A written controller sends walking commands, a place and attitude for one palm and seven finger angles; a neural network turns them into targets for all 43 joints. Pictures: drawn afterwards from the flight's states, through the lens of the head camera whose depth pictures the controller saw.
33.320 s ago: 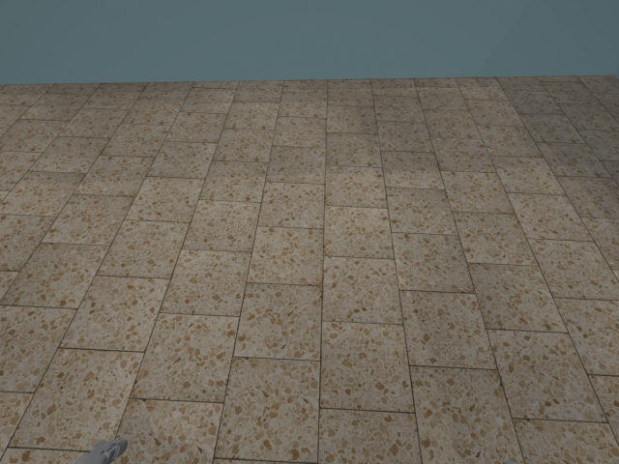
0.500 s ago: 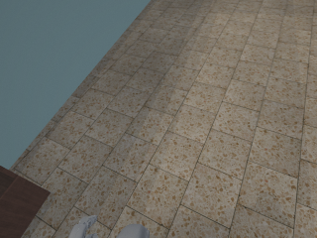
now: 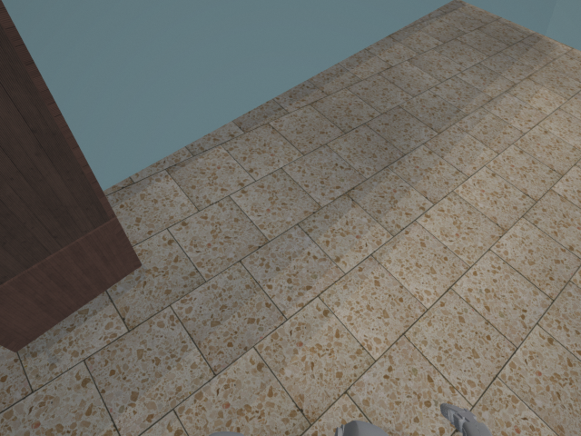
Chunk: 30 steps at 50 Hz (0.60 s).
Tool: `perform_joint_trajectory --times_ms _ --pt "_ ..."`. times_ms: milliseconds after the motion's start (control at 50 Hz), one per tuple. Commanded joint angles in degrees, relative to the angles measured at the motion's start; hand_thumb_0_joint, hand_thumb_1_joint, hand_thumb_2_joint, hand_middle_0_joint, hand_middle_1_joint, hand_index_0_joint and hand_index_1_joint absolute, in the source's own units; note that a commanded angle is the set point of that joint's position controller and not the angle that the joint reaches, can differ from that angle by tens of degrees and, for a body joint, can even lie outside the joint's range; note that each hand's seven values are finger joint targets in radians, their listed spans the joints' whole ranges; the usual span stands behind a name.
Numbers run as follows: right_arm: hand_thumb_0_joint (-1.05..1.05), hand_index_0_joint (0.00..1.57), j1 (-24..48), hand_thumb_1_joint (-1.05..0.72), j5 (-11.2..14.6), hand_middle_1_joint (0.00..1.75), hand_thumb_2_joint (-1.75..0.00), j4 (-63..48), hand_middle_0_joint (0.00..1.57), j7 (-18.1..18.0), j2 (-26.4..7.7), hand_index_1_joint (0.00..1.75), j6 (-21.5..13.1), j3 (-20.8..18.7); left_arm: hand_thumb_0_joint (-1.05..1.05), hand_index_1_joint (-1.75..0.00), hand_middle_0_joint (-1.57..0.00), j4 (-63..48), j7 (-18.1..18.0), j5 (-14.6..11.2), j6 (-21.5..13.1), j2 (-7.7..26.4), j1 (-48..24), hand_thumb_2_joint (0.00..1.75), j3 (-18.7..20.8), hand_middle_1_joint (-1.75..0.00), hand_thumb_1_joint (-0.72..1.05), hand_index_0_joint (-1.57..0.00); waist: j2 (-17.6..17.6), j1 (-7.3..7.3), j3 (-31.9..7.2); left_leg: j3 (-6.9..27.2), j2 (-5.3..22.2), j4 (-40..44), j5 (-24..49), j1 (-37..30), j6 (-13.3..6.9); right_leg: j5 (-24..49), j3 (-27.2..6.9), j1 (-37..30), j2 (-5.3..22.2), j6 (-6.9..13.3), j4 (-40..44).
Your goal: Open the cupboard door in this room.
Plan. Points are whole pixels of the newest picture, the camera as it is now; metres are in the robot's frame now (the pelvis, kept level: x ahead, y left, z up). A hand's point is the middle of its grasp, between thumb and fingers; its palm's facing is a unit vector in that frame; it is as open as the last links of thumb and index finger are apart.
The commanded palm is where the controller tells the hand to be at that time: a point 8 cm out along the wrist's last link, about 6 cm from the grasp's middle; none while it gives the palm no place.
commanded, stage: turn to face it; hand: left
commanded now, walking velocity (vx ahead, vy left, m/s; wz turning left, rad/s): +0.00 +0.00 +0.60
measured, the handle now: out of the picture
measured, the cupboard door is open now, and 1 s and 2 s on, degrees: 0 0 0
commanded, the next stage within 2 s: take the last steps up to it in 1.28 s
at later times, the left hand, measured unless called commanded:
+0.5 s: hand out of the picture +0.12 +0.18 -0.13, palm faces +0.24 -0.93 -0.29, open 7.4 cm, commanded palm none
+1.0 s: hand out of the picture -0.15 +0.12 -0.17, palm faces +0.62 -0.74 -0.28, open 7.4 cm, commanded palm none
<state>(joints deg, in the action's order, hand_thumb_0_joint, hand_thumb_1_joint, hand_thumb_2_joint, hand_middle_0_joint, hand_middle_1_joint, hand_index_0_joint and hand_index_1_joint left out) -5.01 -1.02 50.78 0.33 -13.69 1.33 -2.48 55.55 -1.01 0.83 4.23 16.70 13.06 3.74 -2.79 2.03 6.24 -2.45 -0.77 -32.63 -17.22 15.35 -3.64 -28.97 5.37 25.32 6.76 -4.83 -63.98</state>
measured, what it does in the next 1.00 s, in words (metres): steps on the spot, turning left: right foot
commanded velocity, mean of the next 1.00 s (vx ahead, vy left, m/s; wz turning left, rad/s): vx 0.00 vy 0.00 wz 0.56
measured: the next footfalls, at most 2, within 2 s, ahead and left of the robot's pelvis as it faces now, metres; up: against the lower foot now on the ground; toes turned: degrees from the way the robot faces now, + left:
right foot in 0.48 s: +0.07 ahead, -0.15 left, +0.00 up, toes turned +17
left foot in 1.02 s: -0.05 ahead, +0.06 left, +0.00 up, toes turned +42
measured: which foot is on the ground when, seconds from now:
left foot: down 0.00-0.48, up 0.50-1.00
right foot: up 0.00-0.46, down 0.48-1.00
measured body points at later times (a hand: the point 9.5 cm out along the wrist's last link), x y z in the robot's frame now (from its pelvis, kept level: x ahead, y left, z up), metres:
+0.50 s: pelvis +0.01 -0.05 +0.00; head +0.06 -0.06 +0.44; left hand +0.10 +0.23 -0.11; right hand +0.08 -0.30 -0.16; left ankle +0.00 +0.08 -0.73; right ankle +0.04 -0.16 -0.74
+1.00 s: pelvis -0.01 -0.05 +0.00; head +0.02 -0.02 +0.44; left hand -0.18 +0.16 -0.15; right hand +0.25 -0.18 -0.13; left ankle -0.08 +0.04 -0.73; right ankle +0.04 -0.16 -0.73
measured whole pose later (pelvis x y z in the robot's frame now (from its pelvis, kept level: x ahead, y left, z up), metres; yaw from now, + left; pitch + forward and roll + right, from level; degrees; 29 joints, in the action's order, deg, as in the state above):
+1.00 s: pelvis -0.01 -0.05 +0.00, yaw +36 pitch -1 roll +1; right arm -4.3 -0.8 52.8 1.3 -15.5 3.5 -3.6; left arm 55.0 -1.1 1.4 1.2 14.3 18.0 2.9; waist -1.2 2.9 6.0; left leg -4.6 0.9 -37.3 -20.8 16.6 3.0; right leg -19.9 17.2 11.8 9.9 -1.4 -34.0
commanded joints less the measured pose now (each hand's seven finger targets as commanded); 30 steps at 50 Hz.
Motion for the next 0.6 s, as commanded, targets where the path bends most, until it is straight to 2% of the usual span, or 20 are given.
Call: perform_joint_trajectory --times_ms 0,60,80,180,260,300,340,380,400,420,440,460,480,500,520,540,560,580 --pt "0.0 0.2 -3.9 -0.9 0.3 0.3 -0.9 -2.1 0.2 -1.0 -11.6 0.3 -0.7 -3.0 0.0 -0.3 -0.2 -5.4 0.4 0.2 -2.1 4.8 -1.3 0.9 1.2 -0.3 0.9 -0.2 9.6 -2.5 -8.0 14.4 13.3 12.9 29.4 -9.5 -4.2 7.5 -4.5 6.7 0.3 -1.0 -4.4" --pt "0.0 0.2 -5.7 -0.9 0.4 0.3 -0.9 -1.8 0.2 -0.9 -11.4 0.3 -0.9 -3.1 0.0 -0.3 -0.2 -5.9 0.2 0.3 -2.0 4.8 -2.4 0.9 1.3 -0.3 0.9 -0.2 8.5 -2.68 -7.6 16.8 12.9 14.2 26.4 -9.2 -4.1 9.7 -5.4 7.2 -0.1 -1.7 -2.9" --pt "0.0 0.2 -6.3 -0.9 0.3 0.3 -0.9 -1.6 0.2 -0.9 -11.3 0.3 -0.9 -3.3 0.0 -0.3 -0.2 -6.2 0.2 0.3 -2.0 4.6 -3.3 0.9 1.3 -0.3 0.9 -0.2 9.1 -2.9 -7.2 17.8 12.8 14.4 25.4 -8.8 -4.3 9.6 -5.7 7.2 -0.3 -1.9 -2.4" --pt "0.0 0.2 -9.6 -0.9 -0.1 0.3 -0.9 -1.0 0.2 -1.0 -11.3 0.3 -0.8 -3.9 0.0 -0.3 -0.2 -8.7 -0.1 -0.1 -2.4 3.8 -8.3 0.9 0.9 -0.3 0.9 -0.2 10.3 -4.29 -8.1 23.4 13.1 12.7 28.0 -11.2 -6.6 6.3 -6.5 7.6 -1.5 -2.1 4.2" --pt "0.0 0.2 -12.0 -0.9 -0.3 0.3 -0.9 -0.3 0.2 -1.1 -11.2 0.3 -0.6 -4.3 0.0 -0.3 -0.2 -10.3 -0.3 -0.5 -2.8 3.1 -11.6 0.9 0.5 -0.3 0.9 -0.2 10.5 -5.45 -9.1 27.7 13.0 10.7 31.6 -12.4 -7.6 3.3 -6.9 6.1 -3.2 -1.6 10.1" --pt "0.0 0.2 -12.1 -0.9 -0.4 0.3 -0.9 -0.2 0.2 -1.2 -11.2 0.3 -0.3 -4.5 0.0 -0.3 -0.2 -10.7 -0.4 -0.7 -2.9 2.5 -11.9 0.9 0.3 -0.3 0.9 -0.2 11.4 -5.29 -9.4 28.9 12.3 9.9 33.3 -11.0 -7.4 2.6 -6.9 3.3 -4.3 -1.1 14.0" --pt "0.0 0.2 -11.1 -0.9 -0.4 0.3 -0.9 -0.5 0.2 -1.1 -11.4 0.3 0.0 -4.6 0.0 -0.3 -0.2 -10.6 -0.5 -1.0 -3.0 2.3 -10.5 0.9 0.2 -0.3 0.9 -0.2 12.5 -4.65 -10.1 30.1 11.4 9.0 33.8 -7.8 -6.8 2.8 -6.5 -2.2 -5.6 -0.4 19.6" --pt "0.0 0.2 -10.0 -0.9 -0.4 0.3 -0.9 -0.7 0.2 -1.0 -11.0 0.3 0.2 -4.7 0.0 -0.3 -0.2 -10.2 -0.6 -1.2 -3.3 2.5 -8.0 0.9 0.3 -0.3 0.9 -0.2 12.4 -3.47 -10.8 30.7 9.5 7.9 33.3 -4.5 -5.5 6.1 -6.0 -8.4 -7.1 0.4 27.0" --pt "0.0 0.2 -9.4 -0.9 -0.1 0.3 -0.9 -0.8 0.2 -1.0 -10.7 0.3 0.2 -4.8 0.0 -0.3 -0.2 -9.7 -0.7 -1.3 -3.5 2.8 -6.1 0.9 0.4 -0.3 0.9 -0.2 11.8 -2.58 -11.8 30.4 8.1 6.7 31.4 -3.3 -4.2 10.2 -5.6 -12.3 -7.3 0.6 32.8" --pt "0.0 0.2 -9.2 -0.9 0.2 0.3 -0.9 -1.0 0.2 -0.8 -10.0 0.3 0.2 -4.7 0.0 -0.3 -0.2 -9.2 -0.8 -1.3 -4.0 3.5 -4.1 0.9 0.7 -0.3 0.9 -0.2 9.7 -1.41 -12.9 29.1 6.3 4.3 26.3 0.5 -2.0 16.7 -5.8 -19.3 -6.0 0.8 41.2" --pt "0.0 0.2 -10.2 -0.9 0.8 0.3 -0.9 -1.1 0.2 -0.5 -7.3 0.3 0.0 -4.5 0.0 -0.3 -0.2 -8.7 -1.1 -0.9 -4.6 6.5 -2.1 0.9 1.3 -0.3 0.9 -0.2 2.0 -0.69 -14.7 24.7 3.1 -1.2 12.8 9.8 1.4 20.0 -12.3 -30.4 2.2 2.7 46.8" --pt "0.0 0.2 -10.6 -0.9 1.0 0.3 -0.9 -2.2 0.2 -0.3 -4.4 0.3 -0.1 -4.0 0.0 -0.3 -0.2 -8.9 -1.6 0.1 -5.0 11.0 -1.7 0.9 2.1 -0.3 0.9 -0.2 -13.6 -0.21 -14.4 11.9 -4.8 -14.3 -12.8 21.2 6.1 28.9 -26.9 -35.7 18.4 9.1 46.9" --pt "0.0 0.2 -8.9 -0.9 0.1 0.3 -0.9 -2.4 0.2 -0.5 -7.8 0.3 0.3 -4.7 0.0 -0.3 -0.2 -9.1 -1.6 -0.1 -4.6 10.4 -1.1 0.9 1.7 -0.3 0.9 -0.2 -8.3 -0.17 -12.2 9.8 -3.4 -25.1 -17.7 18.8 6.4 34.9 -26.0 -25.5 22.6 13.6 45.8" --pt "0.0 0.2 -10.4 -0.9 0.0 0.3 -0.9 -1.0 0.2 -0.2 -8.0 0.3 1.3 -5.0 0.0 -0.3 -0.2 -9.9 -1.6 -0.3 -4.7 7.5 -4.6 0.9 1.2 -0.3 0.9 -0.2 -4.7 -2.39 -9.6 10.8 -1.6 -32.5 -13.0 16.5 6.3 28.8 -20.8 -18.6 18.8 13.8 46.9" --pt "0.0 0.2 -11.2 -0.9 -0.3 0.3 -0.9 0.4 0.2 0.1 -6.9 0.3 2.1 -5.0 0.0 -0.3 -0.2 -10.4 -1.5 -0.3 -4.7 6.2 -7.6 0.9 0.9 -0.3 0.9 -0.2 -5.6 -3.77 -6.9 9.9 -0.6 -36.1 -10.4 16.6 6.8 24.0 -17.8 -15.3 15.6 12.2 47.8" --pt "0.0 0.2 -11.6 -0.9 -0.4 0.3 -0.9 1.4 0.2 0.6 -6.5 0.3 2.4 -4.9 0.0 -0.3 -0.2 -10.8 -1.3 -0.3 -4.7 4.9 -9.2 0.9 0.5 -0.3 0.9 -0.2 -5.0 -4.61 -4.7 8.4 0.3 -38.6 -6.9 17.0 7.2 23.0 -13.1 -14.2 12.6 10.9 47.5" --pt "0.0 0.2 -12.1 -0.9 -0.4 0.3 -0.9 1.5 0.2 0.9 -6.2 0.3 2.5 -4.8 0.0 -0.3 -0.2 -10.7 -1.3 -0.3 -4.7 3.8 -9.6 0.9 0.2 -0.3 0.9 -0.2 -5.9 -5.06 -3.9 7.6 0.9 -39.0 -4.8 17.5 7.5 25.9 -9.9 -13.9 11.0 9.8 46.9" --pt "0.0 0.2 -11.7 -0.9 -0.4 0.3 -0.9 1.5 0.2 1.0 -5.8 0.3 2.5 -4.4 0.0 -0.3 -0.2 -10.4 -1.1 -0.2 -5.1 3.5 -8.1 0.9 0.2 -0.3 0.9 -0.2 -6.4 -4.64 -3.5 6.6 0.9 -39.2 -3.5 18.2 8.0 30.5 -7.7 -15.3 10.3 9.5 46.3"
